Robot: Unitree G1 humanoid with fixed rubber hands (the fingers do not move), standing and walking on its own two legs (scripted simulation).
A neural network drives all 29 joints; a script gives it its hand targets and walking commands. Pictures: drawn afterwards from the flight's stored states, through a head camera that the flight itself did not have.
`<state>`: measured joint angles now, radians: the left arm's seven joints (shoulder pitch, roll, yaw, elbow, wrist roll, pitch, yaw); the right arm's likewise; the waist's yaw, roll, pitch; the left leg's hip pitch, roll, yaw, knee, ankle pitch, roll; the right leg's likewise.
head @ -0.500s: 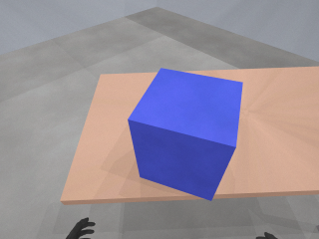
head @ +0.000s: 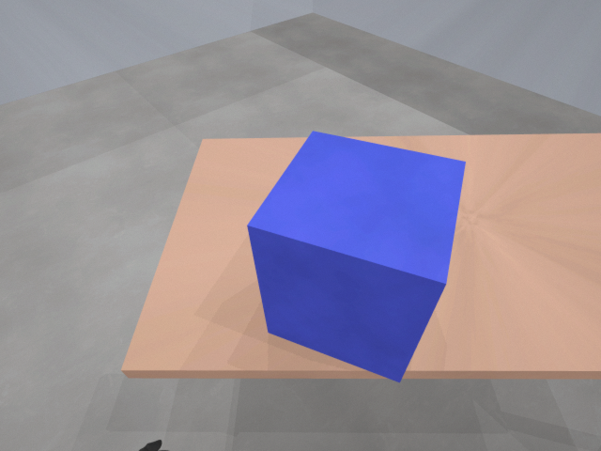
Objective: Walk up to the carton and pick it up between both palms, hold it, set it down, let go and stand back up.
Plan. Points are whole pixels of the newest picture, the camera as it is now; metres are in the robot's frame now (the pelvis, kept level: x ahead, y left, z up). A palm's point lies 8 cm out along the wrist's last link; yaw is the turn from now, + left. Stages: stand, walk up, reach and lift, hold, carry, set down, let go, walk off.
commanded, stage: walk up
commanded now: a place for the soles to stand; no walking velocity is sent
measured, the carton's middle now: (356, 256) +0.38 -0.04 +0.06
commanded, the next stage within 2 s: stand in 0.08 s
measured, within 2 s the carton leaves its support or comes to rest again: neither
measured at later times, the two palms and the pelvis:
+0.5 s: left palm out of the picture +0.09 +0.25 -0.10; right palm out of the picture +0.09 -0.27 -0.10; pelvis +0.00 -0.02 +0.00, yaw +2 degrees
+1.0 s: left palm out of the picture +0.08 +0.25 -0.10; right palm out of the picture +0.11 -0.27 -0.10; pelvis +0.00 -0.02 +0.00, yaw +4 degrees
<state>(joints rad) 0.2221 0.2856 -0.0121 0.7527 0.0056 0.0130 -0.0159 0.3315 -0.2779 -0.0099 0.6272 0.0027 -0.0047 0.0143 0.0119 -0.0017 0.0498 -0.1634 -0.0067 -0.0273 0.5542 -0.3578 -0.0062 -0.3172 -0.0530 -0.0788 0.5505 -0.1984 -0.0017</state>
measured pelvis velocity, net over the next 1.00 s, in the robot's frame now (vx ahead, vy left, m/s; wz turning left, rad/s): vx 0.00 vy -0.02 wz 0.07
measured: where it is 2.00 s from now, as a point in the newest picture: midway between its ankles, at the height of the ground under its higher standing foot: outside the picture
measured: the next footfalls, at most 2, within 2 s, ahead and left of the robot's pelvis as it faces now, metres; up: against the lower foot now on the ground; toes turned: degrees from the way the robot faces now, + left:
none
